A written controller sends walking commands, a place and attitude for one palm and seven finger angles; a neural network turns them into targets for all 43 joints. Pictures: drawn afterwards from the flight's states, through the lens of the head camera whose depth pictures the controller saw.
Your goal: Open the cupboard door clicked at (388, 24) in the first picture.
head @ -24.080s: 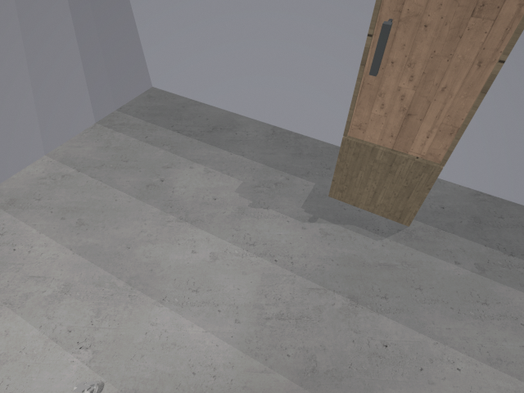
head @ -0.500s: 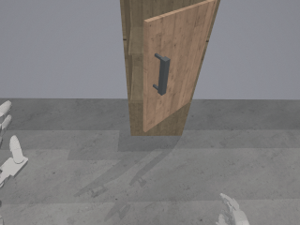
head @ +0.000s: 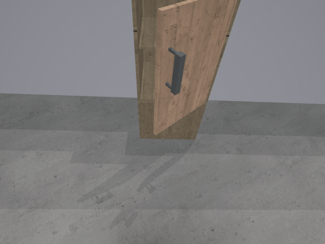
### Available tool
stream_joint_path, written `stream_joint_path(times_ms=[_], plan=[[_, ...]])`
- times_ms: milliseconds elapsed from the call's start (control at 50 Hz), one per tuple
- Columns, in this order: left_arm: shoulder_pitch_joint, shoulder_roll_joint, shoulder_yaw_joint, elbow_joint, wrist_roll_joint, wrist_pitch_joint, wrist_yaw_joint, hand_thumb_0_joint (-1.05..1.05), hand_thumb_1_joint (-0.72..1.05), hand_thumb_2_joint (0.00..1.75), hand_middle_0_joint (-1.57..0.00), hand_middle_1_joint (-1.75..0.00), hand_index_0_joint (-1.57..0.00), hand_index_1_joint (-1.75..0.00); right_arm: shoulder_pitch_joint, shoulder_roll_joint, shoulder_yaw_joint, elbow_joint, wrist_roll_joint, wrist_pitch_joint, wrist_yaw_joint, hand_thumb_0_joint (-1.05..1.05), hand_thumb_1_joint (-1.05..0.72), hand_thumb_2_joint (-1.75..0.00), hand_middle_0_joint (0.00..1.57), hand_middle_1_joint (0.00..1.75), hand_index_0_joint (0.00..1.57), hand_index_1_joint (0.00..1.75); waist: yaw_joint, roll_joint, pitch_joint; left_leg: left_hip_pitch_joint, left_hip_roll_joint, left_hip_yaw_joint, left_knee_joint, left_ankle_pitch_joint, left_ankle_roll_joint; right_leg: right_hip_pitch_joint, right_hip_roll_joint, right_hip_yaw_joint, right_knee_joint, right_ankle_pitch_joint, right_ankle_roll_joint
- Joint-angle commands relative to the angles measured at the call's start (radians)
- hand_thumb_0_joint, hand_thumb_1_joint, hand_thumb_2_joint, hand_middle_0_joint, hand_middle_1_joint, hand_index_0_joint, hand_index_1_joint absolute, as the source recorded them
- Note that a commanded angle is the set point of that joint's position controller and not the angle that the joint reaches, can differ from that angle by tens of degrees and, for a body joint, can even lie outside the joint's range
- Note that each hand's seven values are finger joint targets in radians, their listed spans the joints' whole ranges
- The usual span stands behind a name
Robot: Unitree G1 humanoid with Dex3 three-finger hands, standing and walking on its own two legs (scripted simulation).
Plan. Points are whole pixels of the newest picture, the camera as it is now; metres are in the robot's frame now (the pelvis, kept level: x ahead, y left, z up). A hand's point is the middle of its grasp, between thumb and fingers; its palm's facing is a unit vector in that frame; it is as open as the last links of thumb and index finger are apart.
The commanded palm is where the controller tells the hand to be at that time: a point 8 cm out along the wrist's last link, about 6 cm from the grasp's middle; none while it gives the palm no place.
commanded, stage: let the arm hang, fingers relaxed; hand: left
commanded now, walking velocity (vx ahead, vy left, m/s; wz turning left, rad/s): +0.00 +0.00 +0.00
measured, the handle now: (173, 71) +0.66 +0.00 +0.04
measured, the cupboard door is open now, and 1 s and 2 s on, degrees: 40 40 40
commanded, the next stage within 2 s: look to check the result in 0.68 s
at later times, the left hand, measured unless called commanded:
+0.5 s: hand out of the picture +0.01 +0.15 -0.17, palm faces +0.05 -0.98 -0.17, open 7.4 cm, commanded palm none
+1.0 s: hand out of the picture +0.01 +0.16 -0.17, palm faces +0.05 -0.98 -0.19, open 7.3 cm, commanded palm none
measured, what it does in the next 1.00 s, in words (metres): stands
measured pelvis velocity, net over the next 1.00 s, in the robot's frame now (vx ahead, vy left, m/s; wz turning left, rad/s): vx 0.04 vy -0.01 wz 0.00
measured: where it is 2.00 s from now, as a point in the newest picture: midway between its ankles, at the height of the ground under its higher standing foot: outside the picture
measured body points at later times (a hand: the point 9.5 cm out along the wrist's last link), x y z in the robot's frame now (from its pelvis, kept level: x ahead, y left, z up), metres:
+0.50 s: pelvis +0.02 +0.00 +0.00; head +0.02 -0.01 +0.45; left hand +0.01 +0.21 -0.16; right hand +0.00 -0.21 -0.17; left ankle +0.06 +0.11 -0.74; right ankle +0.00 -0.11 -0.74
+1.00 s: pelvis +0.04 -0.01 +0.00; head +0.05 -0.02 +0.45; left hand +0.01 +0.21 -0.16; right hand +0.04 -0.23 -0.16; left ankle +0.06 +0.11 -0.74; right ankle +0.00 -0.11 -0.74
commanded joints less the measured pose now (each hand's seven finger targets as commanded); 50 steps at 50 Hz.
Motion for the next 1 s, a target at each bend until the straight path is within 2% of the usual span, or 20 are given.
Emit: stream_joint_path(times_ms=[0, 80, 120, 160, 200, 260, 320, 400, 480, 560, 600, 800, 980], plan=[[0.029, 0.125, 0.038, -0.007, -0.002, -0.043, 0.014, 0.00, 0.90, 0.90, -0.20, -0.30, -0.20, -0.30, 0.019, -0.076, -0.019, -0.024, 0.001, -0.020, -0.017, 0.00, -0.90, -0.90, 0.20, 0.30, 0.20, 0.30, -0.004, 0.078, -0.040, 0.039, 0.072, -0.090, -0.110, -0.058, 0.025, -0.031, -0.099, 0.124, -0.158, -0.098, -0.043], [0.063, 0.090, 0.034, 0.030, -0.003, -0.040, 0.020, 0.00, 0.90, 0.90, -0.20, -0.30, -0.20, -0.30, 0.069, -0.041, -0.018, 0.009, 0.001, -0.016, -0.022, 0.00, -0.90, -0.90, 0.20, 0.30, 0.20, 0.30, -0.007, 0.061, -0.011, 0.034, 0.074, -0.093, -0.121, -0.067, 0.029, -0.039, -0.096, 0.105, -0.152, -0.107, -0.041], [0.081, 0.080, 0.035, 0.041, -0.003, -0.038, 0.022, 0.00, 0.90, 0.90, -0.20, -0.30, -0.20, -0.30, 0.077, -0.026, -0.017, 0.016, 0.001, -0.015, -0.022, 0.00, -0.90, -0.90, 0.20, 0.30, 0.20, 0.30, -0.002, 0.030, 0.013, 0.021, 0.069, -0.087, -0.121, -0.072, 0.030, -0.046, -0.097, 0.102, -0.154, -0.120, -0.041], [0.090, 0.070, 0.035, 0.045, -0.003, -0.039, 0.025, 0.00, 0.90, 0.90, -0.20, -0.30, -0.20, -0.30, 0.093, -0.013, -0.017, 0.025, 0.000, -0.014, -0.022, 0.00, -0.90, -0.90, 0.20, 0.30, 0.20, 0.30, -0.004, 0.000, 0.022, 0.027, 0.067, -0.080, -0.115, -0.066, 0.030, -0.056, -0.097, 0.104, -0.155, -0.127, -0.041], [0.100, 0.066, 0.038, 0.045, -0.002, -0.040, 0.028, 0.00, 0.90, 0.90, -0.20, -0.30, -0.20, -0.30, 0.101, -0.003, -0.018, 0.030, 0.002, -0.015, -0.022, 0.00, -0.90, -0.90, 0.20, 0.30, 0.20, 0.30, 0.000, 0.003, 0.020, 0.024, 0.064, -0.074, -0.111, -0.059, 0.031, -0.054, -0.098, 0.098, -0.153, -0.134, -0.041], [0.101, 0.054, 0.038, 0.042, -0.002, -0.041, 0.031, 0.00, 0.90, 0.90, -0.20, -0.30, -0.20, -0.30, 0.103, 0.021, -0.017, 0.039, -0.001, -0.016, -0.021, 0.00, -0.90, -0.90, 0.20, 0.30, 0.20, 0.30, -0.003, -0.024, 0.036, 0.034, 0.058, -0.060, -0.096, -0.031, 0.029, -0.075, -0.107, 0.107, -0.156, -0.132, -0.043], [0.099, 0.050, 0.042, 0.036, -0.002, -0.041, 0.033, 0.00, 0.90, 0.90, -0.20, -0.30, -0.20, -0.30, 0.105, 0.032, -0.014, 0.049, -0.001, -0.020, -0.021, 0.00, -0.90, -0.90, 0.20, 0.30, 0.20, 0.30, -0.001, 0.012, 0.038, 0.024, 0.066, -0.071, -0.110, -0.020, 0.032, -0.063, -0.097, 0.096, -0.134, -0.102, -0.039], [0.099, 0.041, 0.044, 0.034, -0.001, -0.043, 0.035, 0.00, 0.90, 0.90, -0.20, -0.30, -0.20, -0.30, 0.099, 0.034, -0.015, 0.047, -0.001, -0.025, -0.023, 0.00, -0.90, -0.90, 0.20, 0.30, 0.20, 0.30, 0.009, 0.011, 0.051, 0.008, 0.068, -0.076, -0.123, -0.001, 0.034, -0.038, -0.092, 0.089, -0.123, -0.064, -0.036], [0.083, 0.039, 0.047, 0.027, -0.003, -0.047, 0.035, 0.00, 0.90, 0.90, -0.20, -0.30, -0.20, -0.30, 0.090, 0.036, -0.014, 0.051, -0.003, -0.031, -0.025, 0.00, -0.90, -0.90, 0.20, 0.30, 0.20, 0.30, 0.007, 0.038, 0.023, 0.025, 0.067, -0.068, -0.115, 0.049, 0.030, -0.006, -0.100, 0.092, -0.121, -0.013, -0.035], [0.071, 0.041, 0.050, 0.028, -0.003, -0.047, 0.033, 0.00, 0.90, 0.90, -0.20, -0.30, -0.20, -0.30, 0.082, 0.036, -0.013, 0.048, -0.003, -0.032, -0.026, 0.00, -0.90, -0.90, 0.20, 0.30, 0.20, 0.30, 0.007, 0.053, 0.032, 0.026, 0.066, -0.064, -0.115, 0.065, 0.027, 0.000, -0.102, 0.094, -0.128, 0.000, -0.036], [0.070, 0.044, 0.050, 0.026, -0.004, -0.049, 0.033, 0.00, 0.90, 0.90, -0.20, -0.30, -0.20, -0.30, 0.081, 0.031, -0.015, 0.043, 0.000, -0.032, -0.027, 0.00, -0.90, -0.90, 0.20, 0.30, 0.20, 0.30, 0.009, 0.030, 0.017, 0.040, 0.068, -0.062, -0.105, 0.086, 0.028, 0.013, -0.102, 0.090, -0.133, 0.018, -0.036], [0.060, 0.054, 0.046, 0.028, -0.005, -0.051, 0.032, 0.00, 0.90, 0.90, -0.20, -0.30, -0.20, -0.30, 0.059, 0.007, -0.013, 0.045, 0.002, -0.031, -0.030, 0.00, -0.90, -0.90, 0.20, 0.30, 0.20, 0.30, 0.004, 0.039, 0.007, 0.077, 0.076, -0.062, -0.107, 0.122, 0.026, 0.029, -0.103, 0.088, -0.150, 0.054, -0.033], [0.059, 0.056, 0.044, 0.034, -0.005, -0.053, 0.032, 0.00, 0.90, 0.90, -0.20, -0.30, -0.20, -0.30, 0.043, -0.003, -0.013, 0.051, 0.002, -0.033, -0.031, 0.00, -0.90, -0.90, 0.20, 0.30, 0.20, 0.30, 0.002, 0.014, 0.004, 0.097, 0.078, -0.059, -0.114, 0.144, 0.025, 0.039, -0.105, 0.089, -0.154, 0.087, -0.030]])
